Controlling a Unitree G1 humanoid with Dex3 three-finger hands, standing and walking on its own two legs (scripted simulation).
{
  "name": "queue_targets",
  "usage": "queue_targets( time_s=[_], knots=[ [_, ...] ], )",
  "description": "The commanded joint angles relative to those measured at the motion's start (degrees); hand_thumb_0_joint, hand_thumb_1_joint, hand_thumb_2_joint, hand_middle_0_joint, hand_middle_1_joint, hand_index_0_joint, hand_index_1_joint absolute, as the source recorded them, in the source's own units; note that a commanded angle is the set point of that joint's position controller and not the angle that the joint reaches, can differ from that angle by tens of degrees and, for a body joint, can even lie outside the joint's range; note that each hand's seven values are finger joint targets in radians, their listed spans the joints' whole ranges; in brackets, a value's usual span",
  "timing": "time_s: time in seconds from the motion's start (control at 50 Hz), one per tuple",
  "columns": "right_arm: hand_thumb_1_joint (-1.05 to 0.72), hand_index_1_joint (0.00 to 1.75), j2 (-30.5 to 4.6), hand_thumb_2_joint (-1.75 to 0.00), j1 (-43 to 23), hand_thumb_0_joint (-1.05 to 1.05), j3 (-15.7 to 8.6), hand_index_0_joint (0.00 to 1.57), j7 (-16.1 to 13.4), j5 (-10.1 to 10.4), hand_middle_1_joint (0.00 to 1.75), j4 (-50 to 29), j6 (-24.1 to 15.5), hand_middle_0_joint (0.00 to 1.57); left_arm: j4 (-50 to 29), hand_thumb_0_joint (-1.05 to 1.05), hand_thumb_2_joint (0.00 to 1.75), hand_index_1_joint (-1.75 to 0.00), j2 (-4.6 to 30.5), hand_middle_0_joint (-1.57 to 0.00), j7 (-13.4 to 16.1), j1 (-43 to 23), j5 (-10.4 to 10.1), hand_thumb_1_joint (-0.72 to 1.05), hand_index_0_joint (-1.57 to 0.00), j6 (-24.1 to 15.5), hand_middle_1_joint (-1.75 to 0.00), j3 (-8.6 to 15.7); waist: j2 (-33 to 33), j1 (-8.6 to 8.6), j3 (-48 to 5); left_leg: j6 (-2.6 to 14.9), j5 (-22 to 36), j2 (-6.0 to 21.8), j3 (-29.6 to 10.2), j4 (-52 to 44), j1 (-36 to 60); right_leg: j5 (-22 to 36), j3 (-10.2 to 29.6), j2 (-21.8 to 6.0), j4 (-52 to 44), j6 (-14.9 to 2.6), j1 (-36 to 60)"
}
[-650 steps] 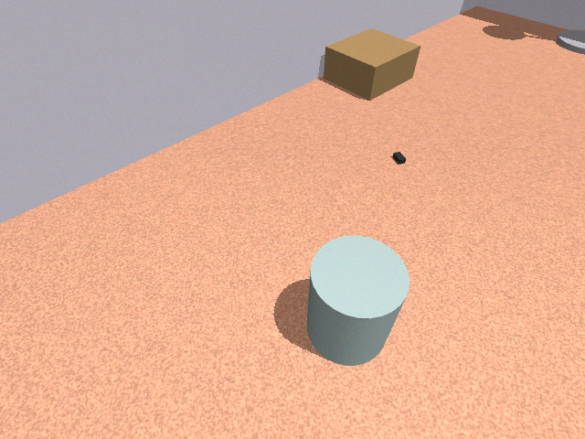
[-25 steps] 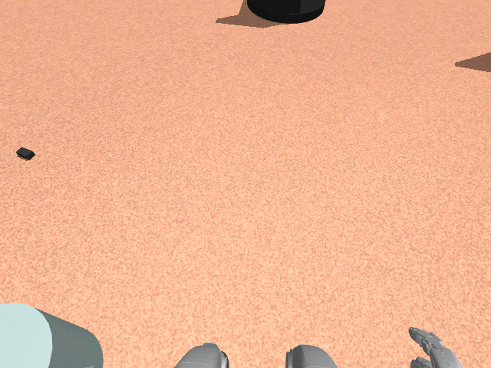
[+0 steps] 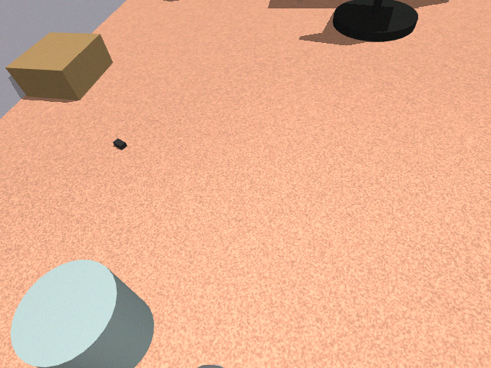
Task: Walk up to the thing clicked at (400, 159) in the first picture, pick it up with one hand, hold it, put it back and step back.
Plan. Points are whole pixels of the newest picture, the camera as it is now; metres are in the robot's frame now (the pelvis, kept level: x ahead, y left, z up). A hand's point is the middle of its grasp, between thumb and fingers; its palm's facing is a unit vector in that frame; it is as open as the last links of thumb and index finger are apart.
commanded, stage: walk up
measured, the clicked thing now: (120, 144) +1.34 +0.92 -0.73
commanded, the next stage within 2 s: stand in 1.02 s
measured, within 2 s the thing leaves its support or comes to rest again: neither
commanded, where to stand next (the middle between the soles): +0.10 +0.00 m, yaw +0 degrees
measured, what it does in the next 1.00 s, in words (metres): steps on the spot: left foot, then right foot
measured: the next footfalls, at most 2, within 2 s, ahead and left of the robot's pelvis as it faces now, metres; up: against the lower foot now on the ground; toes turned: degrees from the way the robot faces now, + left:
left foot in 0.02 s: +0.06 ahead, +0.15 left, +0.00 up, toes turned +1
right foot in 0.28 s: +0.11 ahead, -0.11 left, +0.00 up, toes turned -2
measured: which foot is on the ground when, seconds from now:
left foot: up 0.00-0.00, down 0.02-1.00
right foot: down 0.00-0.04, up 0.06-0.26, down 0.28-1.00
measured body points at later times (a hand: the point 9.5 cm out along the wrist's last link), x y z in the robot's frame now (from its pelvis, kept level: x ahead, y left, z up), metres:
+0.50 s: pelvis +0.02 +0.02 +0.00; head +0.04 +0.03 +0.45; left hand +0.07 +0.33 -0.12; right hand +0.13 -0.29 -0.11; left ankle +0.02 +0.15 -0.71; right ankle +0.07 -0.11 -0.71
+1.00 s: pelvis +0.03 +0.03 +0.03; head +0.04 +0.03 +0.48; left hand +0.09 +0.33 -0.10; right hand +0.16 -0.27 -0.09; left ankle +0.02 +0.15 -0.71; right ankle +0.07 -0.11 -0.71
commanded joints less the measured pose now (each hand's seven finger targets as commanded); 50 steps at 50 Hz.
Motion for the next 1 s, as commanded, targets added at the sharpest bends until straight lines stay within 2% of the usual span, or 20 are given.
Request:
queue_targets(
  time_s=[0.0,0.02,0.04,0.06,0.08,0.1,0.16,0.22,0.26,0.28,0.3,0.32,0.34,0.38,0.42,0.46,0.48,0.5,0.58,0.98],
  knots=[
    [-0.9,0.3,-10.62,-0.9,6.83,0.0,-3.21,0.2,-2.5,-0.33,0.3,0.45,-4.64,0.2,-3.54,0.0,0.9,-0.3,9.03,-0.2,0.08,0.1,-1.4,0.9,-0.2,0.61,-0.3,2.09,-2.44,-3.99,-10.87,2.22,7.43,-4.01,3.68,-18.28,16.8,0.47,2.22,-0.98,10.65,-6.87,-3.21],
    [-0.9,0.3,-14.78,-0.9,5.73,0.0,-3.69,0.2,-3.05,-1.24,0.3,-1.07,-4.91,0.2,-4.54,0.0,0.9,-0.3,3.85,-0.2,-0.13,1.3,-1.99,0.9,-0.2,0.93,-0.3,0.43,11.45,-3.3,-7.87,6.92,2.05,8.23,-19.18,-24.26,17.31,-13.86,1.1,4.74,20.98,-3.12,-15.95],
    [-0.9,0.3,-20.5,-0.9,4.44,0.0,-4.08,0.2,-3.16,-0.46,0.3,-2.45,-5.05,0.2,-4.62,0.0,0.9,-0.3,8.12,-0.2,0.63,-3.43,-2.18,0.9,-0.2,0.92,-0.3,1.3,11.85,-5.36,-6.11,14.46,-6.05,17.33,-35.15,-29.17,8.93,-16.75,4.59,8.12,19.95,-2.76,-18.4],
    [-0.9,0.3,-21.24,-0.9,2.22,0.0,-4.17,0.2,-3.19,0.09,0.3,-1.55,-4.74,0.2,-3.58,0.0,0.9,-0.3,12.07,-0.2,1.13,-7.54,-1.78,0.9,-0.2,0.68,-0.3,2.01,9.88,-5.51,-0.3,18.13,-14.15,18.92,-37.49,-31.16,0.04,-17.45,8.02,6.0,21.14,-3.63,-15.84],
    [-0.9,0.3,-18.39,-0.9,-1.0,0.0,-3.43,0.2,-3.46,0.02,0.3,-1.8,-4.66,0.2,-2.56,0.0,0.9,-0.3,13.3,-0.2,0.83,-7.25,-2.05,0.9,-0.2,0.46,-0.3,2.19,6.32,-4.02,3.47,17.41,-12.9,15.86,-30.71,-29.52,-2.32,-14.62,8.8,4.98,20.94,-3.53,-15.01],
    [-0.9,0.3,-14.82,-0.9,-2.99,0.0,-2.04,0.2,-3.81,-0.15,0.3,-1.86,-5.16,0.2,-1.03,0.0,0.9,-0.3,11.48,-0.2,0.29,-4.34,-2.57,0.9,-0.2,0.3,-0.3,2.08,5.85,-2.34,3.99,14.73,-3.11,11.24,-21.54,-25.12,0.55,-10.38,9.63,4.47,18.16,-3.22,-15.36],
    [-0.9,0.3,-12.8,-0.9,-2.53,0.0,-0.69,0.2,-4.02,0.84,0.3,-0.75,-6.75,0.2,2.08,0.0,0.9,-0.3,8.57,-0.2,-0.42,0.69,-2.98,0.9,-0.2,-0.01,-0.3,1.56,8.84,-1.02,0.63,13.0,21.5,10.14,-14.96,-19.17,1.61,-5.54,6.03,6.03,9.01,-3.21,-7.26],
    [-0.9,0.3,-11.69,-0.9,-4.97,0.0,-0.16,0.2,-4.27,0.85,0.3,-1.11,-6.37,0.2,2.79,0.0,0.9,-0.3,7.41,-0.2,-0.47,0.06,-2.26,0.9,-0.2,0.03,-0.3,1.56,7.54,-0.39,-2.89,11.58,25.07,8.94,-10.45,-14.37,-1.79,-3.03,3.93,9.25,-2.1,-3.62,3.9],
    [-0.9,0.3,-8.81,-0.9,-6.48,0.0,1.05,0.2,-4.54,1.65,0.3,-1.42,-5.86,0.2,4.26,0.0,0.9,-0.3,7.87,-0.2,-0.2,1.55,-1.77,0.9,-0.2,-0.23,-0.3,1.73,4.45,1.49,-4.45,7.72,21.24,5.68,-6.88,-8.4,-4.89,5.78,4.29,10.46,-11.57,-4.48,10.9],
    [-0.9,0.3,-6.33,-0.9,-4.8,0.0,1.77,0.2,-4.74,2.03,0.3,-1.37,-5.74,0.2,3.92,0.0,0.9,-0.3,10.04,-0.2,0.0,0.59,-1.21,0.9,-0.2,-0.39,-0.3,2.18,-2.46,1.03,-6.01,5.6,17.07,3.09,-4.8,-3.24,-6.15,7.74,11.98,5.59,-16.03,-6.03,12.64],
    [-0.9,0.3,-4.24,-0.9,-2.88,0.0,2.3,0.2,-4.81,2.43,0.3,-1.27,-5.56,0.2,3.0,0.0,0.9,-0.3,13.1,-0.2,0.02,-1.24,-0.71,0.9,-0.2,-0.78,-0.3,2.63,-11.01,-0.15,-6.37,2.84,7.96,-2.66,-1.02,4.59,-9.53,4.78,28.25,-4.52,-22.37,-9.79,12.65],
    [-0.9,0.3,-7.0,-0.9,-2.77,0.0,1.28,0.2,-5.42,1.91,0.3,0.45,-5.22,0.2,2.21,0.0,0.9,-0.3,14.15,-0.2,-0.42,-6.07,-1.31,0.9,-0.2,-0.64,-0.3,2.42,-11.43,-0.82,-6.82,2.73,-7.28,-2.9,1.38,8.32,-5.17,-2.37,33.59,-11.16,-24.08,-15.56,5.94],
    [-0.9,0.3,-8.58,-0.9,-1.08,0.0,0.64,0.2,-5.49,1.56,0.3,2.24,-5.27,0.2,1.54,0.0,0.9,-0.3,13.34,-0.2,-0.71,-9.48,-1.29,0.9,-0.2,-0.38,-0.3,2.1,-10.85,-2.38,-4.78,2.56,-6.63,-1.19,0.13,8.25,-0.28,-2.83,33.27,-11.44,-23.35,-16.82,0.27],
    [-0.9,0.3,-8.27,-0.9,-1.61,0.0,0.92,0.2,-4.93,1.76,0.3,3.77,-6.22,0.2,1.81,0.0,0.9,-0.3,9.42,-0.2,-0.88,-11.01,-1.65,0.9,-0.2,0.03,-0.3,0.65,-8.44,-3.35,-3.54,3.32,-0.58,-2.03,1.8,-2.96,2.79,4.44,19.64,-3.46,-18.96,-11.97,0.23],
    [-0.9,0.3,-6.7,-0.9,-0.91,0.0,1.29,0.2,-4.85,1.41,0.3,5.12,-6.76,0.2,3.33,0.0,0.9,-0.3,8.08,-0.2,-0.95,-11.1,-2.03,0.9,-0.2,0.25,-0.3,-0.23,-10.01,-3.38,-6.12,3.64,12.36,-1.01,0.4,-11.25,7.63,10.63,13.84,0.72,-13.92,-8.09,-0.08],
    [-0.9,0.3,-8.68,-0.9,-2.82,0.0,1.3,0.2,-5.24,0.51,0.3,4.56,-7.32,0.2,3.82,0.0,0.9,-0.3,6.05,-0.2,-1.25,-10.66,-2.76,0.9,-0.2,0.71,-0.3,-1.12,-6.3,-2.58,-8.2,5.77,16.15,5.33,-9.78,-17.92,8.91,12.61,11.32,3.76,-8.0,-5.58,-0.8],
    [-0.9,0.3,-10.46,-0.9,-6.4,0.0,1.4,0.2,-5.23,0.42,0.3,4.01,-7.64,0.2,4.57,0.0,0.9,-0.3,4.74,-0.2,-1.47,-10.01,-3.1,0.9,-0.2,1.22,-0.3,-1.36,-3.77,-0.92,-6.97,7.86,11.25,9.34,-16.26,-20.98,4.76,5.08,8.94,7.33,-7.29,-3.75,-0.11],
    [-0.9,0.3,-11.68,-0.9,-8.52,0.0,1.32,0.2,-4.95,0.83,0.3,4.68,-7.41,0.2,5.89,0.0,0.9,-0.3,5.85,-0.2,-1.27,-10.12,-3.07,0.9,-0.2,1.44,-0.3,-0.97,-2.55,-0.19,-4.77,9.09,9.11,10.11,-14.79,-20.54,-1.1,0.42,7.92,8.26,-8.52,-3.87,5.6],
    [-0.9,0.3,-8.16,-0.9,-9.19,0.0,2.92,0.2,-4.7,0.93,0.3,6.75,-7.47,0.2,7.68,0.0,0.9,-0.3,6.33,-0.2,-1.46,-11.79,-3.28,0.9,-0.2,0.24,-0.3,-1.39,-1.55,-1.05,-8.34,4.11,18.71,3.55,-4.67,-18.31,2.29,14.62,10.48,4.3,-13.1,-5.62,10.97],
    [-0.9,0.3,-6.89,-0.9,-14.7,0.0,3.46,0.2,-4.17,1.2,0.3,13.15,-6.73,0.2,15.48,0.0,0.9,-0.3,5.32,-0.2,-1.45,-17.16,-2.92,0.9,-0.2,0.53,-0.3,-2.41,-3.66,-1.65,-8.28,2.68,23.29,4.43,-2.48,-27.07,10.58,16.07,8.53,3.72,-23.1,-2.69,14.61]
  ],
)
